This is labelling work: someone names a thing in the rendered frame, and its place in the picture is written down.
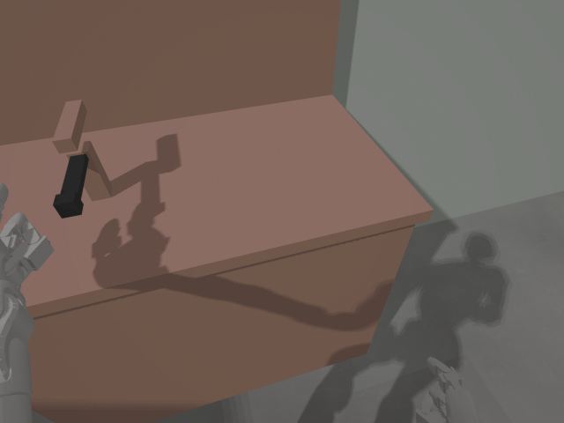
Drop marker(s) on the counter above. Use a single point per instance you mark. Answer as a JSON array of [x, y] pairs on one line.
[[239, 227]]

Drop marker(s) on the tap lever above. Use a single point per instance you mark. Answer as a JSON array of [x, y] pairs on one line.
[[68, 203]]

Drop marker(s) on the right robot hand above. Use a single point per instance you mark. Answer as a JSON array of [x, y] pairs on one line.
[[456, 406]]

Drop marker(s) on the left robot forearm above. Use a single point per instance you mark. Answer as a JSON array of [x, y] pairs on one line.
[[16, 328]]

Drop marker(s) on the left robot hand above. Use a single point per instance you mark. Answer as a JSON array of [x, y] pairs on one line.
[[18, 259]]

